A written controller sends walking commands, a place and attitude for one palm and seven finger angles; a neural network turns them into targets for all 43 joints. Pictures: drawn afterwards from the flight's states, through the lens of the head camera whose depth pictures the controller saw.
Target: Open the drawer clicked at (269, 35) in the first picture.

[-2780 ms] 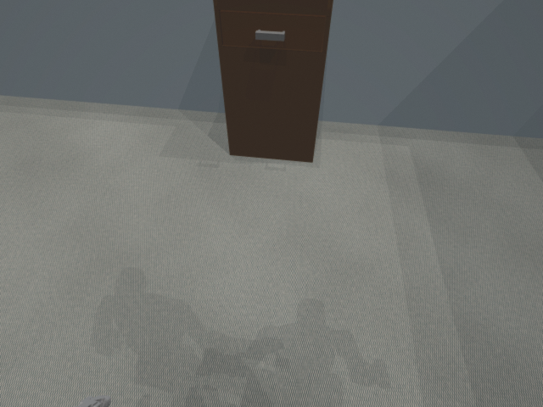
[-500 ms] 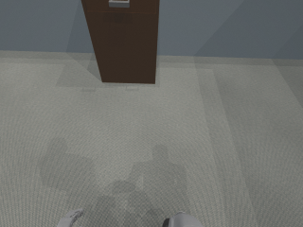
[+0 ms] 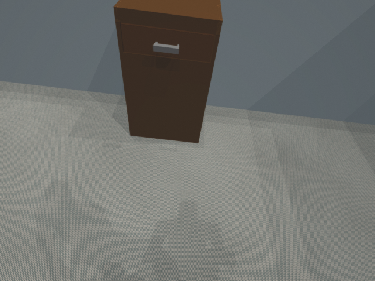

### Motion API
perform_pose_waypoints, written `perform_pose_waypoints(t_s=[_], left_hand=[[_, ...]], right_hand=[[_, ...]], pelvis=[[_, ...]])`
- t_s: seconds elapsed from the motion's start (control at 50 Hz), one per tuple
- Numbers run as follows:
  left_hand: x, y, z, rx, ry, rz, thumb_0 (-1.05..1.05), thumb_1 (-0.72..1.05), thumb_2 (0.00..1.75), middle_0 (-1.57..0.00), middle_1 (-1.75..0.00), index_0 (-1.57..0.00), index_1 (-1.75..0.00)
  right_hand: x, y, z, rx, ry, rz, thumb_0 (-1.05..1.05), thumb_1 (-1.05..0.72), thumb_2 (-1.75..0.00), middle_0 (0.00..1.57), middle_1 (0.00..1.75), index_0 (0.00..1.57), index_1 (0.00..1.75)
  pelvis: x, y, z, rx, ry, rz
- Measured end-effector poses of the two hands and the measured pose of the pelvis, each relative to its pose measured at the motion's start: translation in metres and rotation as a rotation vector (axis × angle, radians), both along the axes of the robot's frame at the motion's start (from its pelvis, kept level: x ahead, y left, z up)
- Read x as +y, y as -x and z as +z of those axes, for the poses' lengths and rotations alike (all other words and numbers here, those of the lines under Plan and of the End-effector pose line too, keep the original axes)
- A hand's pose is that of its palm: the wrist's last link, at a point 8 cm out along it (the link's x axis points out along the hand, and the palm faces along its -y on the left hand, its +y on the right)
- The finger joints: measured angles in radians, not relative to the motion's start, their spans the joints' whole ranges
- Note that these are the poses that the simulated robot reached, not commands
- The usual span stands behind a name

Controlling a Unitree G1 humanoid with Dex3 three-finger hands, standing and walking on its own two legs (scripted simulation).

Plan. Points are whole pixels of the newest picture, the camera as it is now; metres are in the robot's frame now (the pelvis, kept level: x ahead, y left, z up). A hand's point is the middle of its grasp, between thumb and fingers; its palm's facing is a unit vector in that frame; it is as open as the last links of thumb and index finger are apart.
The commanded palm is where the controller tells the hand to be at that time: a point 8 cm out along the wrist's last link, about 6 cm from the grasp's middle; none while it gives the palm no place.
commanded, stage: walk to a spot facing it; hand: left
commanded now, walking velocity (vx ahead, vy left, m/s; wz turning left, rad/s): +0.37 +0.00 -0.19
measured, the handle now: (166, 46) +1.13 +0.19 -0.05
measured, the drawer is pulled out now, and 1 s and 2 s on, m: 0.00 0.00 0.00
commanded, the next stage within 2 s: take the last steps up to it in 0.42 s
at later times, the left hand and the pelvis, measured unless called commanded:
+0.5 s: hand (155, 210) +0.34 +0.11 -0.17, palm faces -0.09 -0.98 -0.20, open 7.3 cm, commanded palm none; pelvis +0.22 -0.06 -0.01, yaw -5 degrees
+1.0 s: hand (144, 186) +0.42 +0.16 -0.17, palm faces +0.02 -0.99 -0.15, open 7.4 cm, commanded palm none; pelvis +0.40 -0.02 +0.01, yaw -2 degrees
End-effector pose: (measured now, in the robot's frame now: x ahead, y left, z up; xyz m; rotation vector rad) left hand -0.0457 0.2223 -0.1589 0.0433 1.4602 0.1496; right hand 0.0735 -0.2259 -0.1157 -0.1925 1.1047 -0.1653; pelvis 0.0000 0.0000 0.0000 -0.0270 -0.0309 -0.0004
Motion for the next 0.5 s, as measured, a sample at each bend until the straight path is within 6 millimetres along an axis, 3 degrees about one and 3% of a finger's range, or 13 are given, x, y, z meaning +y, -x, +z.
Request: perform_pose_waypoints(t_s=[0.1,0.2,0.34,0.42,0.5], left_hand=[[0.010,-0.073,0.014,-0.060,-0.014,-0.034,0.01,0.91,0.89,-0.20,-0.30,-0.20,-0.30],[0.006,-0.157,0.020,-0.122,-0.027,-0.086,0.01,0.92,0.89,-0.20,-0.30,-0.20,-0.30],[-0.024,-0.295,0.020,-0.215,-0.057,-0.220,0.01,0.92,0.89,-0.20,-0.30,-0.19,-0.30],[-0.048,-0.362,0.012,-0.326,-0.082,-0.242,0.00,0.91,0.89,-0.20,-0.30,-0.20,-0.30],[-0.063,-0.381,0.019,-0.327,-0.077,-0.214,0.00,0.91,0.89,-0.20,-0.30,-0.20,-0.30]], right_hand=[[-0.006,0.021,0.002,0.147,0.020,-0.080,-0.02,-0.96,-0.90,0.20,0.30,0.21,0.30],[0.000,0.048,-0.002,0.319,-0.022,-0.155,-0.01,-0.94,-0.90,0.20,0.30,0.20,0.30],[0.009,0.058,-0.016,0.505,-0.122,-0.274,0.00,-0.92,-0.90,0.20,0.30,0.20,0.30],[-0.001,0.037,-0.034,0.581,-0.173,-0.296,0.00,-0.91,-0.90,0.20,0.30,0.20,0.30],[-0.025,-0.034,-0.039,0.492,-0.151,-0.264,0.00,-0.91,-0.90,0.20,0.30,0.20,0.30]], pelvis=[[0.006,-0.040,0.011,0.013,-0.012,-0.025],[0.000,-0.082,0.013,0.017,-0.020,-0.049],[-0.027,-0.150,0.000,0.017,-0.032,-0.094],[-0.052,-0.192,-0.019,0.011,-0.037,-0.094],[-0.060,-0.221,-0.011,-0.002,-0.021,-0.084]])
